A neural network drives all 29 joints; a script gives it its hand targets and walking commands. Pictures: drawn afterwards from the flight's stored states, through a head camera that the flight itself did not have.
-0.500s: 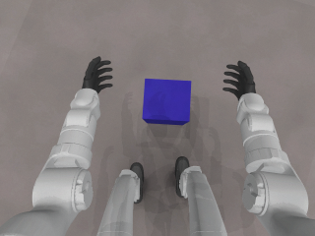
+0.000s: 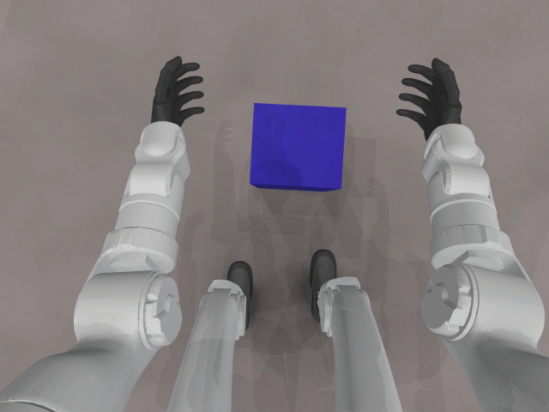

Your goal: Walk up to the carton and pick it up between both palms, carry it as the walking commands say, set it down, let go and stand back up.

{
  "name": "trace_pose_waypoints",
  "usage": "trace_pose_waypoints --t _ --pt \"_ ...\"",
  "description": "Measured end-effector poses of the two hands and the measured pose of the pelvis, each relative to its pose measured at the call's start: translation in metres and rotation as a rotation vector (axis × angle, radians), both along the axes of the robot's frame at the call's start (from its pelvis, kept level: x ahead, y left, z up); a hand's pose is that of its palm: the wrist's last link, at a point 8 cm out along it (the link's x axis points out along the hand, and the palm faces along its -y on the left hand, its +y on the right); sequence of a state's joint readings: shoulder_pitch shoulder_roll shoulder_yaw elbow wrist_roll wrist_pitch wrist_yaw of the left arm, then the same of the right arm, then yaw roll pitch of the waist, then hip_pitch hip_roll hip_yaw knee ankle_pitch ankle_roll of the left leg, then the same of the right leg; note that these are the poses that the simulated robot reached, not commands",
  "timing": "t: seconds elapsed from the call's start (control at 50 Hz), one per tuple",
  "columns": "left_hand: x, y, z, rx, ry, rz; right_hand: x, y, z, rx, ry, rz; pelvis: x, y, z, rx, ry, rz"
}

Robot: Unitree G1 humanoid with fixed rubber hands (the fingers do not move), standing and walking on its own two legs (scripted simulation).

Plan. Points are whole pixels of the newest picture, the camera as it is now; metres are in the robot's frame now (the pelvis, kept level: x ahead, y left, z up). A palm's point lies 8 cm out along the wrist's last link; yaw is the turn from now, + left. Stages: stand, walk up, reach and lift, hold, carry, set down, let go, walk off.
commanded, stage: reach and lift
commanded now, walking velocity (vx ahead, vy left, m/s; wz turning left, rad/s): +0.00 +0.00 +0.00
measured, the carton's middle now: (294, 154) +0.48 -0.04 -0.52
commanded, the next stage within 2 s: none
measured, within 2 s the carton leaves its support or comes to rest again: neither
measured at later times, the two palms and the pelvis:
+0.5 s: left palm (202, 139) +0.48 +0.14 -0.31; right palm (397, 140) +0.48 -0.22 -0.32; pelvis -0.05 -0.01 -0.15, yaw +1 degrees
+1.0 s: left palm (215, 151) +0.48 +0.15 -0.44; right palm (370, 152) +0.47 -0.21 -0.44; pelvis -0.07 +0.00 -0.25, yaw +1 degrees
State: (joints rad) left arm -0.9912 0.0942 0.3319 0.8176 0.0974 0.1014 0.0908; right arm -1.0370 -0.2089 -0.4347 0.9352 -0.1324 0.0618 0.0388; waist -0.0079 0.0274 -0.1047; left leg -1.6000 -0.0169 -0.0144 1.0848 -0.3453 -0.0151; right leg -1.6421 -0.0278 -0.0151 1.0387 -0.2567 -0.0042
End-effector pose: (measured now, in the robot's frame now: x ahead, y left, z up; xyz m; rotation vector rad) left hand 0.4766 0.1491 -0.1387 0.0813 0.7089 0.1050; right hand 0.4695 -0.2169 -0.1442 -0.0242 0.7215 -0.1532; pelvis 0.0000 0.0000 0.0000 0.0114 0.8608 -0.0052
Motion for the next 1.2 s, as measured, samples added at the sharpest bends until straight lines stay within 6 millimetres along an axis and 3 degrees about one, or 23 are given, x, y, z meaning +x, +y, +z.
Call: trace_pose_waypoints --t 0.28,0.5,0.74,0.94,1.12,1.2 --pt "0.013 -0.003 -0.103 0.013 -0.037 0.002 0.011 -0.003 -0.105 -0.025 -0.039 -0.017 -0.022 -0.009 -0.093 0.016 0.026 0.002" --pt "0.006 -0.005 -0.171 0.016 -0.018 0.004 0.007 -0.004 -0.172 -0.031 -0.034 -0.019 -0.049 -0.010 -0.148 0.028 -0.149 -0.006" --pt "0.003 -0.011 -0.252 0.002 0.024 0.017 0.006 0.013 -0.255 -0.001 0.008 -0.016 -0.068 -0.007 -0.206 0.027 -0.294 -0.006" --pt "0.001 -0.006 -0.285 -0.005 0.046 0.020 0.004 0.011 -0.287 -0.012 0.031 -0.021 -0.071 -0.003 -0.241 0.021 -0.307 0.004" --pt "0.003 -0.003 -0.326 -0.007 0.061 0.004 0.004 0.014 -0.330 0.006 0.050 -0.024 -0.069 0.000 -0.269 0.014 -0.281 0.013" --pt "0.004 -0.008 -0.333 -0.016 0.050 -0.001 0.012 0.010 -0.331 -0.011 0.033 -0.029 -0.066 0.001 -0.276 0.012 -0.280 0.016"
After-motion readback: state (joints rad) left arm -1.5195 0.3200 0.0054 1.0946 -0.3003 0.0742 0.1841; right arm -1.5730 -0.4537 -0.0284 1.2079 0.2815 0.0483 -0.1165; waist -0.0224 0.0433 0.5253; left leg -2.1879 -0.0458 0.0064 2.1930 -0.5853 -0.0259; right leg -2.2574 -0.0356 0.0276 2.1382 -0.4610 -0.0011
